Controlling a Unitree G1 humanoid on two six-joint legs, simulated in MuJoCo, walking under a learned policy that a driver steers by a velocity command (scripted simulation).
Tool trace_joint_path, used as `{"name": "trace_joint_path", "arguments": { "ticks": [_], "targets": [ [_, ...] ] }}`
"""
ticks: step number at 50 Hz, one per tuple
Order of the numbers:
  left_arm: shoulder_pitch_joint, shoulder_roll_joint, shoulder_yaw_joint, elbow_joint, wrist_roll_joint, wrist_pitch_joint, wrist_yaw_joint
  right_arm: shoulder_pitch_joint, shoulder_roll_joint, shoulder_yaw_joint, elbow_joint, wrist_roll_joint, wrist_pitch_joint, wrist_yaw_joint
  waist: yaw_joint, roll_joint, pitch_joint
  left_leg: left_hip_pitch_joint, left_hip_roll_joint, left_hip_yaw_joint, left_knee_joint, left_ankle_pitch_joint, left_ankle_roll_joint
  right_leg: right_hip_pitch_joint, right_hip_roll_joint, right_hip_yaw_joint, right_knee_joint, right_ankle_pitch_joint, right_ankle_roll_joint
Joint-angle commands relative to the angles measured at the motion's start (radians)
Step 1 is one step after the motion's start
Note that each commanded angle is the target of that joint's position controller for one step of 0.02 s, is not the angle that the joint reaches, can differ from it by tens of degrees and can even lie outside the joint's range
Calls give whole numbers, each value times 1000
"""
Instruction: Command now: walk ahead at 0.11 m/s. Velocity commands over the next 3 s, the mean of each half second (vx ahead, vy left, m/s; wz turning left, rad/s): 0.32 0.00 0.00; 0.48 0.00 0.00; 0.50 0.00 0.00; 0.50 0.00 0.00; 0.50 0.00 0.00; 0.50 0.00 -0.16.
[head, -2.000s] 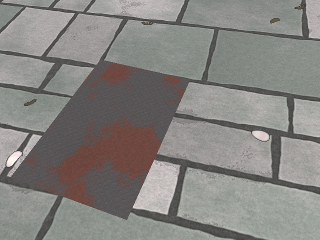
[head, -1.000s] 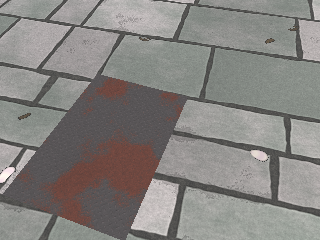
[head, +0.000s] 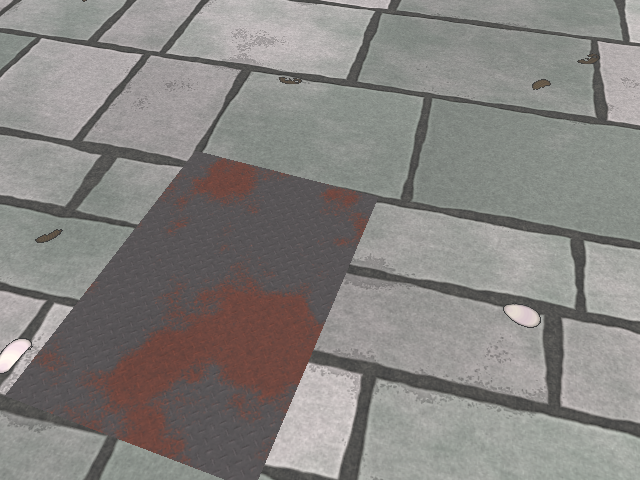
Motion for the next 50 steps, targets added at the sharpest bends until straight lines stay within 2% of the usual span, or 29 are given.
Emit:
{"name": "trace_joint_path", "arguments": {
  "ticks": [1, 3, 4, 6, 9, 13, 15, 16, 17, 18, 19, 20, 21, 22, 23, 26, 30, 34, 36, 39, 41, 42, 43, 44, 45, 46, 47, 49, 50],
  "targets": [
    [46, 65, 10, -17, 7, 0, -2, 129, -103, -24, 4, -3, 3, 0, -21, 54, 86, -123, 150, -146, -127, -33, 33, -13, -23, 18, 36, -46, -47],
    [-20, 72, 17, -60, 24, -1, -15, 168, -151, -47, 4, -1, 11, 4, -56, 128, 178, -120, 238, -286, -206, -372, 113, -203, 32, -60, 181, -222, -56],
    [-59, 65, 17, -88, 33, -7, -22, 192, -154, -52, 7, -2, 10, 8, -73, 139, 233, -122, 295, -352, -238, -431, 151, -284, 16, -83, 238, -242, -62],
    [-125, 72, 23, -140, 33, -28, -33, 236, -147, -57, 16, -16, -5, 11, -91, 121, 281, -55, 366, -420, -260, -326, 206, -444, -34, -64, 372, -268, -73],
    [-158, 94, 40, -192, 23, -63, -49, 236, -162, -66, 12, -20, -33, 14, -69, 77, 232, 90, 367, -355, -222, -16, 208, -539, -59, -50, 393, -240, -81],
    [-157, 95, 56, -238, 5, -69, -67, 171, -180, -70, -14, -14, -53, 17, -18, 109, 163, 0, 314, -211, -159, 241, 150, -318, -11, -95, 265, -128, -95],
    [39, 90, 71, -179, -4, -70, -62, 103, -189, -67, -31, -1, -61, 24, 89, 80, 91, -177, 247, -103, 9, 482, 94, 58, 70, -149, 133, -3, -110],
    [175, 133, 94, -131, -2, -73, -53, 115, -182, -62, -31, -2, -69, 32, 139, 20, 11, -252, 188, -36, 202, 539, 65, 257, 68, -128, 94, -15, -122],
    [342, 233, 120, -113, 19, -79, -40, 112, -131, -45, -63, 5, -73, 41, 200, -135, -96, -428, 93, 50, 541, 311, 14, 443, -189, 230, -62, -301, -184],
    [373, 282, 124, -99, 25, -68, -47, 146, -83, -41, -88, 0, -72, 48, 153, -265, -129, -589, -20, 36, 825, -208, 6, 446, -391, 678, -262, -420, -270],
    [232, 232, 109, -121, 15, -60, -47, 90, -121, -51, -104, -20, -63, 54, 74, -114, -5, -631, 74, -39, 923, -129, 32, 292, -372, 659, -277, -545, -259],
    [108, 193, 96, -163, 10, -65, -52, 37, -119, -51, -120, -22, -64, 64, 39, -29, 82, -631, 118, -32, 906, -18, 40, 162, -349, 534, -282, -457, -242],
    [53, 174, 87, -178, 10, -75, -57, 23, -104, -52, -122, -19, -66, 68, 9, 6, 106, -594, 147, -29, 861, 44, 39, 90, -301, 416, -295, -295, -225],
    [41, 145, 74, -177, 8, -85, -57, 32, -104, -57, -119, -23, -60, 70, -18, 3, 101, -548, 162, -20, 823, 69, 31, 52, -250, 318, -301, -175, -198],
    [56, 129, 66, -167, 10, -94, -54, 57, -97, -57, -115, -27, -49, 74, -35, -31, 85, -515, 168, -9, 797, 78, 20, 38, -231, 255, -302, -82, -194],
    [140, 130, 57, -135, 8, -111, -45, 2, -110, -68, -136, -23, -28, 81, -43, -43, 91, -571, 165, 33, 754, 118, -2, 78, -196, 149, -308, 124, -194],
    [224, 123, 46, -119, 9, -114, -42, -211, -113, -71, -209, -21, -20, 88, -3, -49, 120, -697, 164, 81, 617, 210, -28, 141, -180, 82, -314, 323, -196],
    [266, 114, 36, -112, 8, -120, -36, -382, -87, -59, -268, -10, -24, 91, 29, -67, 128, -640, 121, 129, 371, 292, -29, 171, -160, 25, -298, 492, -182],
    [283, 125, 37, -105, 10, -121, -30, -427, -91, -58, -285, -7, -26, 90, 37, -77, 126, -600, 99, 145, 286, 299, -12, 213, -173, 15, -286, 554, -182],
    [260, 148, 41, -103, 17, -123, -22, -398, -118, -68, -290, -8, -34, 79, 0, -85, 91, -498, 59, 154, 215, 235, 38, 296, -199, -4, -189, 807, -178],
    [235, 173, 49, -104, 24, -118, -18, -220, -155, -89, -236, -8, -45, 63, -77, -95, -12, -315, 7, 155, 185, 166, 78, 334, -199, -19, 31, 1009, -166],
    [213, 181, 51, -109, 18, -112, -20, -66, -174, -103, -185, -13, -53, 55, -144, -80, -87, -126, 10, 146, 107, 215, 99, 273, -176, -38, 219, 935, -153],
    [215, 153, 43, -133, 7, -111, -26, 89, -242, -124, -152, -40, -58, 45, -192, -17, -190, 120, 186, -40, 94, 106, 144, 77, -135, -59, 494, 615, -145],
    [349, 31, 23, -149, -34, -106, -41, 136, -327, -147, -150, -54, -55, 50, -122, 215, -317, 396, 507, -581, 8, 53, 319, -303, 65, -89, 920, -223, -103],
    [255, 145, 52, -152, -8, -103, -37, 56, -282, -140, -154, -12, -42, 62, -115, 59, -273, 308, 465, -658, -91, -48, 298, -398, 46, 43, 994, -251, -123],
    [154, 149, 57, -195, 0, -107, -40, -60, -234, -124, -172, -2, -45, 65, -73, 50, -110, 154, 435, -486, -123, -39, 255, -440, -9, 46, 949, -156, -130],
    [107, 139, 58, -203, 5, -110, -42, -106, -177, -109, -174, -6, -55, 69, -51, -4, -38, 32, 395, -388, -159, 74, 224, -409, -41, 43, 890, -102, -130],
    [125, 99, 58, -195, 28, -86, -51, -99, -109, -85, -145, -6, -69, 60, 14, 1, 11, -120, 306, -222, -197, 207, 154, -306, -78, 39, 793, -72, -116],
    [145, 78, 57, -191, 32, -74, -57, -71, -117, -84, -132, -6, -77, 57, 24, 31, 9, -143, 308, -196, -202, 263, 159, -279, -78, 30, 762, -78, -106]
  ]
}}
